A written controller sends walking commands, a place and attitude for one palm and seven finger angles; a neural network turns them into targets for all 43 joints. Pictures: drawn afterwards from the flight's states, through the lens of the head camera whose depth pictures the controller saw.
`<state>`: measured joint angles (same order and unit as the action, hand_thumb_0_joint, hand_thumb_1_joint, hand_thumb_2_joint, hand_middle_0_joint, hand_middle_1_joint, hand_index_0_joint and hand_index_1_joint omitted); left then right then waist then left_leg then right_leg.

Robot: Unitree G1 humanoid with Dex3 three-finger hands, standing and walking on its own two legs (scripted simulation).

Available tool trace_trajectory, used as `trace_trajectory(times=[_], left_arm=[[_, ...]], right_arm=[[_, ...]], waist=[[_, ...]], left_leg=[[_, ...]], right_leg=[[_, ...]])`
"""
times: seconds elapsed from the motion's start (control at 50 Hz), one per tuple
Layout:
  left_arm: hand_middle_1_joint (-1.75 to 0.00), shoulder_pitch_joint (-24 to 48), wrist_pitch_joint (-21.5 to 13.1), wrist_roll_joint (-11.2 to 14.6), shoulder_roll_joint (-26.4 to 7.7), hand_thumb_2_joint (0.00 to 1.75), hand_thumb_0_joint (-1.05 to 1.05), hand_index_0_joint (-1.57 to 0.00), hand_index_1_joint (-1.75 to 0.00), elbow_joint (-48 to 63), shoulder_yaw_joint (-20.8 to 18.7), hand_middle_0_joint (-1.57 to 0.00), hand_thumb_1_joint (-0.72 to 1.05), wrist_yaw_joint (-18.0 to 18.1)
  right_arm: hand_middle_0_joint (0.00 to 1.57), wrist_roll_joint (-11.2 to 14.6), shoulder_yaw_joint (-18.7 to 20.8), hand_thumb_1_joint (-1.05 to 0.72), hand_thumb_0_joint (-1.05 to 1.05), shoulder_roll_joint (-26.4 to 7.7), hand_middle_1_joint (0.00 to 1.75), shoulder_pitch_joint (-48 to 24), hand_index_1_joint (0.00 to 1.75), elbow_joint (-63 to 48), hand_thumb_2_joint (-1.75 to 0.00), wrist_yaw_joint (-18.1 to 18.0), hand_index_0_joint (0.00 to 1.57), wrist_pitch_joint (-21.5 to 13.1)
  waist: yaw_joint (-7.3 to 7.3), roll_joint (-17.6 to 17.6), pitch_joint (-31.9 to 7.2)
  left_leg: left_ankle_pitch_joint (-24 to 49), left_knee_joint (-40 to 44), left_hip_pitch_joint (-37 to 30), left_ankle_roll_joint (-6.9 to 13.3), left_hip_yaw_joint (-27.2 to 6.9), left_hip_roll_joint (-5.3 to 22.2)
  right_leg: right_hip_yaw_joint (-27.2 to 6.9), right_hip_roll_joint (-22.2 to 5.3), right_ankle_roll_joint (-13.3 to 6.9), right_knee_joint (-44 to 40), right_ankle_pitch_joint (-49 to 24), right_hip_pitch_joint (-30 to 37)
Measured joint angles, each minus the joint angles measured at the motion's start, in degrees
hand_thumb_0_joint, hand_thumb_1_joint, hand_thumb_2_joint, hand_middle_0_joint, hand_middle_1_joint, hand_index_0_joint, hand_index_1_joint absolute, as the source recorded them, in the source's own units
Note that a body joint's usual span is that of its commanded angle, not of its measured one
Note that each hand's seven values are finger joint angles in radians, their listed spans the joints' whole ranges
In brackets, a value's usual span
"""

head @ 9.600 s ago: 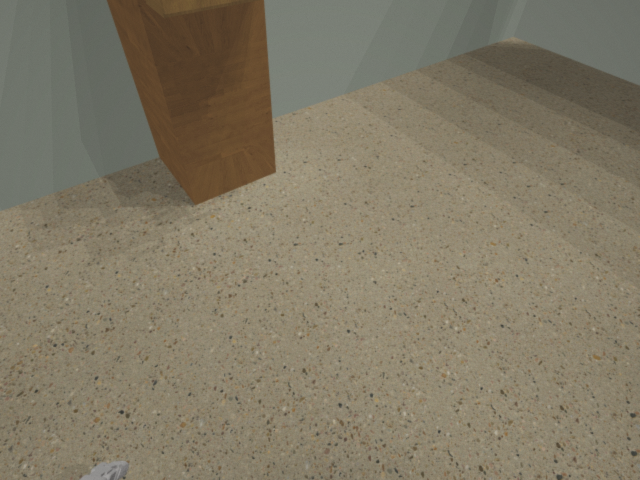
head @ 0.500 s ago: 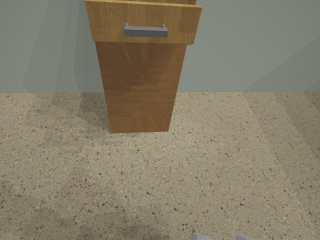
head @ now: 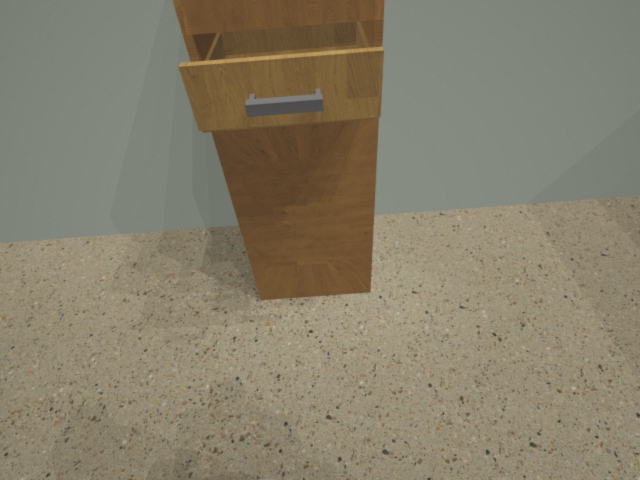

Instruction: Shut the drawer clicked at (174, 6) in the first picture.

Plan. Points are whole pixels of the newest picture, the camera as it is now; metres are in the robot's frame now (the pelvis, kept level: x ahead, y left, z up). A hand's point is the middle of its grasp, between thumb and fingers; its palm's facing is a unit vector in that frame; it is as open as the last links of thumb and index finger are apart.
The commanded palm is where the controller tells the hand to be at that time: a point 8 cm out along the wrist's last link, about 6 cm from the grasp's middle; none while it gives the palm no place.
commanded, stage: take the last steps up to it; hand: left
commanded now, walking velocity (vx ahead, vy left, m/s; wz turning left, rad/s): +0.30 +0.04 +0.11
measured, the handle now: (285, 100) +0.75 +0.09 +0.13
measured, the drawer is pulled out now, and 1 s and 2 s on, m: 0.17 0.17 0.17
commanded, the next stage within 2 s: come to a stop and stand still in 0.76 s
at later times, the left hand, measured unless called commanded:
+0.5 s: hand out of the picture +0.04 +0.25 -0.19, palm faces +0.11 -0.98 -0.15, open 7.4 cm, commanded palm none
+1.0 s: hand (230, 353) +0.38 +0.20 -0.18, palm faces -0.04 -0.97 -0.23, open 7.4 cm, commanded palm none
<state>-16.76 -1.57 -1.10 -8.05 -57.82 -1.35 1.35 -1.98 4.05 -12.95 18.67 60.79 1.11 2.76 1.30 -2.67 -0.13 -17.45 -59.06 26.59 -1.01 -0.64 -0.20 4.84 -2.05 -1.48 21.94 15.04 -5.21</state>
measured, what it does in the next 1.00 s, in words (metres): walks ahead: left foot, then right foot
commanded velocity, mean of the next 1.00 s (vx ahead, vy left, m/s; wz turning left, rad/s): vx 0.15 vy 0.01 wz -0.03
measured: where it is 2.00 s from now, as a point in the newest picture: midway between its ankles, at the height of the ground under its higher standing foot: outside the picture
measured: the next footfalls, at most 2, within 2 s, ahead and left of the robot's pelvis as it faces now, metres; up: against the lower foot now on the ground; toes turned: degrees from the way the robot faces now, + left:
left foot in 0.36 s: +0.17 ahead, +0.19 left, +0.00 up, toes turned +10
right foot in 0.88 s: +0.40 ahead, -0.06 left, +0.00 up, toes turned -9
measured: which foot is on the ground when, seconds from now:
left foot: up 0.00-0.34, down 0.36-0.88, up 0.90-1.00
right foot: down 0.00-0.36, up 0.38-0.86, down 0.88-1.00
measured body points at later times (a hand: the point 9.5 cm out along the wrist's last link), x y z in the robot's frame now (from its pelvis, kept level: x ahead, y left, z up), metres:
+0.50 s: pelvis +0.12 +0.09 -0.01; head +0.14 +0.11 +0.44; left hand +0.03 +0.31 -0.17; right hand +0.23 -0.13 -0.15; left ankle +0.13 +0.18 -0.75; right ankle +0.06 -0.04 -0.66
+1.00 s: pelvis +0.28 +0.03 -0.02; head +0.31 +0.00 +0.43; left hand +0.38 +0.25 -0.16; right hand +0.20 -0.18 -0.19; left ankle +0.18 +0.17 -0.68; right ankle +0.36 -0.05 -0.75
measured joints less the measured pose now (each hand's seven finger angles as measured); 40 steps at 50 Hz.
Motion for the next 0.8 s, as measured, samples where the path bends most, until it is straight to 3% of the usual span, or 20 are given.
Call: trace_trajectory(times=[0.06,0.16,0.26,0.34,0.36,0.42,0.46,0.5,0.66,0.8], left_arm=[[-0.30,-3.2,-0.8,0.0,0.4,0.90,0.01,-0.20,-0.30,-1.9,0.1,-0.20,0.92,-0.1],[-0.30,-8.6,-1.7,-0.4,1.4,0.90,0.01,-0.20,-0.30,-4.9,0.2,-0.20,0.91,-0.2],[-0.30,-12.4,-1.6,-0.9,1.8,0.90,0.01,-0.20,-0.30,-7.9,0.1,-0.20,0.91,-0.3],[-0.30,-14.1,-1.0,-0.8,1.4,0.90,0.01,-0.20,-0.30,-9.6,-0.3,-0.20,0.91,-0.4],[-0.30,-14.3,-0.8,-0.6,1.5,0.90,0.01,-0.20,-0.30,-9.9,-0.3,-0.20,0.91,-0.5],[-0.30,-12.0,1.0,-0.3,0.7,0.90,0.01,-0.20,-0.30,-10.5,-0.4,-0.20,0.91,-0.6],[-0.30,-9.8,1.4,-0.4,0.0,0.90,0.01,-0.20,-0.30,-10.1,-0.9,-0.20,0.91,-0.8],[-0.30,-7.2,1.3,-0.6,-0.8,0.90,0.01,-0.20,-0.30,-8.9,-1.4,-0.20,0.91,-1.0],[-0.30,4.1,1.2,-0.7,-3.8,0.90,0.01,-0.19,-0.30,-1.9,-3.0,-0.20,0.91,-1.4],[-0.30,10.0,1.6,-0.3,-3.2,0.90,0.01,-0.19,-0.30,0.9,-2.2,-0.20,0.91,-1.9]], right_arm=[[0.20,0.0,0.4,-0.91,0.00,-0.3,0.30,0.0,0.30,0.1,-0.90,0.2,0.20,-0.3],[0.20,0.1,0.4,-0.91,0.00,-0.3,0.30,-1.5,0.30,0.6,-0.90,0.4,0.20,-0.2],[0.20,0.4,-0.2,-0.91,0.00,0.8,0.30,-5.5,0.30,-0.3,-0.90,0.8,0.20,-1.0],[0.20,0.6,-1.2,-0.91,0.00,2.1,0.30,-9.0,0.30,-1.9,-0.90,0.7,0.20,-3.4],[0.20,0.5,-1.3,-0.91,0.00,2.2,0.30,-9.7,0.30,-2.4,-0.90,0.4,0.20,-4.4],[0.20,0.5,-2.0,-0.91,0.00,4.1,0.30,-11.1,0.30,-3.1,-0.90,-0.6,0.20,-6.2],[0.20,0.6,-2.2,-0.91,0.00,5.1,0.30,-10.1,0.30,-3.1,-0.90,-1.2,0.20,-6.5],[0.21,1.3,-1.2,-0.94,-0.02,5.2,0.30,-9.0,0.30,-3.5,-0.90,-2.3,0.21,-7.4],[0.20,0.8,-2.0,-0.94,-0.02,4.6,0.30,-1.5,0.30,0.3,-0.90,-2.6,0.20,-7.1],[0.20,0.0,-2.3,-0.92,-0.01,5.5,0.30,4.0,0.30,3.2,-0.90,-2.4,0.20,-5.8]], waist=[[-0.33,-0.3,0.2],[-2.21,-0.2,0.5],[-4.19,1.1,1.4],[-5.56,2.8,2.4],[-5.45,2.9,2.7],[-5.19,4.4,4.0],[-4.46,4.4,3.3],[-3.48,4.6,2.7],[-1.99,5.8,0.8],[0.95,3.7,3.2]], left_leg=[[4.4,-2.0,2.4,-0.9,-0.3,2.3],[6.6,1.8,3.4,-1.5,0.6,5.1],[4.0,13.2,0.8,-0.8,3.7,5.7],[3.4,25.3,-5.6,0.6,6.4,4.1],[5.5,26.8,-6.7,1.3,6.7,3.9],[1.5,23.5,-8.4,2.8,8.6,3.1],[0.6,26.1,-11.5,3.0,9.4,2.9],[1.7,30.1,-14.9,2.8,10.1,2.1],[2.1,39.5,-24.0,3.0,10.9,-0.3],[-2.3,39.1,-28.5,0.6,11.3,1.2]], right_leg=[[1.3,-0.1,0.1,-2.7,-0.5,2.2],[2.6,-0.4,0.9,-4.7,0.2,4.6],[3.2,-1.6,2.7,-4.4,2.4,5.8],[2.8,-3.3,4.9,1.3,7.3,4.9],[2.5,-3.8,4.5,6.4,9.5,3.0],[-1.5,-3.8,2.1,29.9,14.2,-6.4],[-1.4,-3.4,1.4,40.0,11.2,-12.4],[-1.0,-3.7,1.5,43.8,6.9,-17.3],[-1.6,-4.3,3.0,39.9,-3.3,-27.8],[-0.3,-4.1,1.8,21.4,-3.2,-24.3]])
